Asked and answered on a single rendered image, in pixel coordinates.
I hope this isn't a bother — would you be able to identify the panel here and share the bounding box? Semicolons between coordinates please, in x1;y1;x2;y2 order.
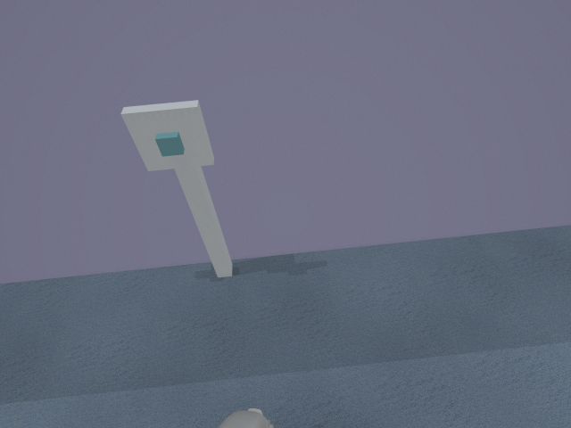
121;100;232;277

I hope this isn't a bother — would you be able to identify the button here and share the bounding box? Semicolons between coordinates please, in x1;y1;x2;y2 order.
155;132;185;157

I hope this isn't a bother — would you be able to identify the left robot thigh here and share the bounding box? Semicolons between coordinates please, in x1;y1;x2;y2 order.
218;410;274;428

